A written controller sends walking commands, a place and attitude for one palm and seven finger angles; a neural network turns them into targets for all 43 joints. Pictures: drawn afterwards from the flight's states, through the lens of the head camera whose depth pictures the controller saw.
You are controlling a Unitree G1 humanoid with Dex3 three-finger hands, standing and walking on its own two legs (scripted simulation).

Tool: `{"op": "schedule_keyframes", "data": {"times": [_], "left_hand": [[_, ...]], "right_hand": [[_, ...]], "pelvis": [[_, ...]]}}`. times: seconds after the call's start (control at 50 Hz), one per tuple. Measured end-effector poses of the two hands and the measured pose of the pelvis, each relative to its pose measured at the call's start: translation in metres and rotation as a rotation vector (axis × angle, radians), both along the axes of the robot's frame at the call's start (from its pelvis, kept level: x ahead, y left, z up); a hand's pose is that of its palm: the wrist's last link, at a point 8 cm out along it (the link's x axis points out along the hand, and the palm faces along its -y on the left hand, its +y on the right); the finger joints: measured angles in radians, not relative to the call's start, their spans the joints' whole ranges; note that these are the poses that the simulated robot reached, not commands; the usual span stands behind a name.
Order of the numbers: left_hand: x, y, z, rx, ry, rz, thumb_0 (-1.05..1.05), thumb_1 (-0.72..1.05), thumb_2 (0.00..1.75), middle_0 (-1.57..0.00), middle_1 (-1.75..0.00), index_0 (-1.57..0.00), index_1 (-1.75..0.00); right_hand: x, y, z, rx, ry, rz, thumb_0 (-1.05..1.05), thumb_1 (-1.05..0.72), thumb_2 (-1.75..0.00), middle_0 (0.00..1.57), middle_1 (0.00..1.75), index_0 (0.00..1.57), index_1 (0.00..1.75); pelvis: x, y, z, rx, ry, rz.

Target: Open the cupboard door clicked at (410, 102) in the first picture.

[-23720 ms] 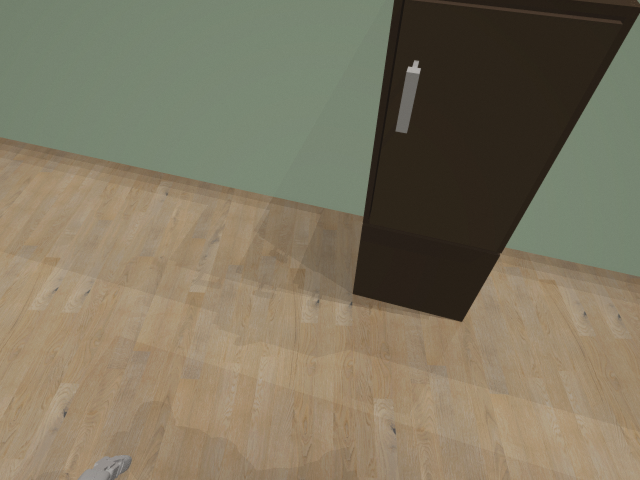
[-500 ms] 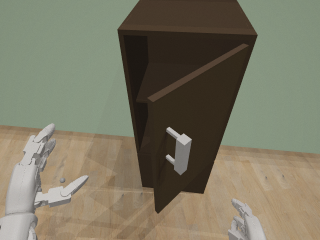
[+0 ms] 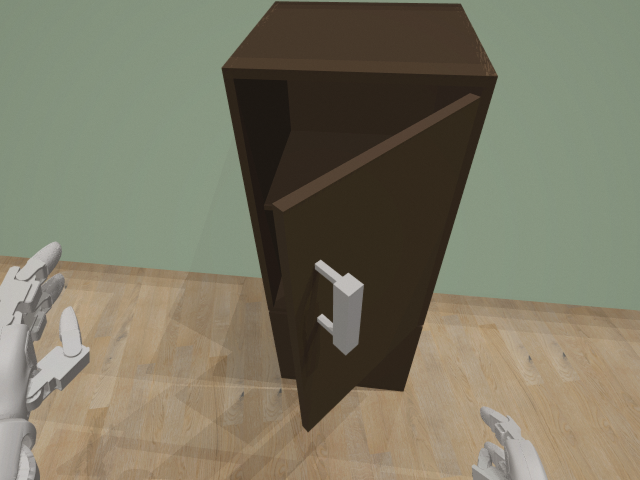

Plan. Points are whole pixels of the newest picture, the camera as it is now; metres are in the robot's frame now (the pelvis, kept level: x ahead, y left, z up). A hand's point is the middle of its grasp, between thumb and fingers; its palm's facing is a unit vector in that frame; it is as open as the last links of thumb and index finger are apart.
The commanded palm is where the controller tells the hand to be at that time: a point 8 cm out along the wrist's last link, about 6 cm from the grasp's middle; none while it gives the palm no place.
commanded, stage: draw the hand back to the body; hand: left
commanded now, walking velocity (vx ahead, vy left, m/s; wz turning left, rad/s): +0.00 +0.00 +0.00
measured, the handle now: (334, 306) +0.32 +0.03 +0.07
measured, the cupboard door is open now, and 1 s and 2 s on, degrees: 50 50 50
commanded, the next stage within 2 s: step back with the hand held close in 0.12 s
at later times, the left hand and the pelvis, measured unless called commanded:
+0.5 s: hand (83, 362) +0.18 +0.25 +0.14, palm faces +0.36 -0.80 -0.48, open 7.4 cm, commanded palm +0.12 +0.29 +0.17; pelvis -0.02 +0.00 +0.00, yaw +0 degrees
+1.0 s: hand out of the picture +0.10 +0.30 +0.15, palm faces +0.44 -0.75 -0.50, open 7.4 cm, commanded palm +0.04 +0.33 +0.17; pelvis -0.10 +0.03 -0.02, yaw +2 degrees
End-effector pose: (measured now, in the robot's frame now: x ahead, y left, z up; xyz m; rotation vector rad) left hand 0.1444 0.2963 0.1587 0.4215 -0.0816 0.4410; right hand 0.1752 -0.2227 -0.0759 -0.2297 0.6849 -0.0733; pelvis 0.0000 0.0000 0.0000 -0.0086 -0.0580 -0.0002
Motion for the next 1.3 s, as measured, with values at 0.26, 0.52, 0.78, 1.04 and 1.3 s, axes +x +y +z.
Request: {"op": "schedule_keyframes", "data": {"times": [0.26,0.52,0.78,1.04,1.3], "left_hand": [[-0.006,-0.009,0.007,0.017,-0.018,0.007,0.01,0.89,0.89,-0.21,-0.3,-0.21,-0.31],[-0.008,-0.008,0.005,0.102,0.059,-0.069,0.01,0.89,0.9,-0.21,-0.3,-0.21,-0.31],[-0.043,0.015,0.015,0.158,-0.058,-0.107,0.01,0.88,0.9,-0.22,-0.3,-0.21,-0.31],[-0.099,0.035,0.016,0.204,-0.102,-0.033,0.01,0.88,0.9,-0.22,-0.3,-0.21,-0.31],[-0.124,0.052,0.008,0.129,-0.172,-0.076,0.01,0.88,0.9,-0.22,-0.3,-0.21,-0.31]], "right_hand": [[-0.003,-0.007,-0.002,0.016,-0.011,-0.001,0.01,-0.91,-0.89,0.2,0.3,0.2,0.3],[-0.029,-0.023,-0.006,-0.006,0.06,-0.093,0.01,-0.91,-0.89,0.2,0.3,0.21,0.3],[-0.081,-0.01,0.002,-0.06,0.064,-0.126,0.01,-0.91,-0.89,0.2,0.3,0.2,0.3],[-0.115,0.024,-0.014,-0.038,0.062,-0.028,0.01,-0.91,-0.89,0.2,0.3,0.21,0.3],[-0.143,0.032,-0.001,-0.101,0.062,-0.048,0.01,-0.91,-0.89,0.2,0.3,0.21,0.3]], "pelvis": [[-0.005,-0.011,0.0,0.0,-0.015,0.003],[-0.023,-0.003,-0.001,-0.012,0.048,-0.011],[-0.063,0.015,-0.008,-0.03,0.049,-0.014],[-0.104,0.026,-0.016,-0.035,0.073,0.028],[-0.136,0.043,-0.015,-0.036,0.055,0.029]]}}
